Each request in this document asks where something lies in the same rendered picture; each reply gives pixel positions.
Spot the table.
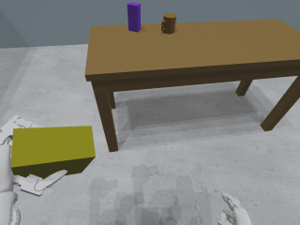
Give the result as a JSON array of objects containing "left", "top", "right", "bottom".
[{"left": 84, "top": 19, "right": 300, "bottom": 153}]

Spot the robot left hand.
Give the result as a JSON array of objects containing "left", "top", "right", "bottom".
[{"left": 0, "top": 115, "right": 68, "bottom": 197}]

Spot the robot right hand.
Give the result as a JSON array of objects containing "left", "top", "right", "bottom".
[{"left": 217, "top": 192, "right": 252, "bottom": 225}]

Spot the robot left forearm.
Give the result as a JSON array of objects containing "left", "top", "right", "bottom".
[{"left": 0, "top": 191, "right": 21, "bottom": 225}]

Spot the sponge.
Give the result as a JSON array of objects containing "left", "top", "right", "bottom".
[{"left": 10, "top": 126, "right": 96, "bottom": 179}]

